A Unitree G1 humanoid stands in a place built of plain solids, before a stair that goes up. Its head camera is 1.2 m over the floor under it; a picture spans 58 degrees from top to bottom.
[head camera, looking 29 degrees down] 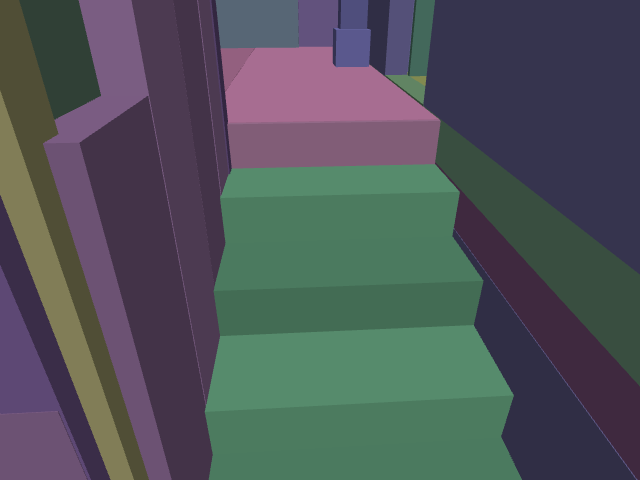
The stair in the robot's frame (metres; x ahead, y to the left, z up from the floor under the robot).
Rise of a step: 0.16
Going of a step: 0.27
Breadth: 0.85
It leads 4 degrees to the left of straight ahead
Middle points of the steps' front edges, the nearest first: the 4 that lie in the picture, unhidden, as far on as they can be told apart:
0.74 -0.07 0.33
1.01 -0.05 0.49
1.28 -0.03 0.66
1.55 -0.01 0.82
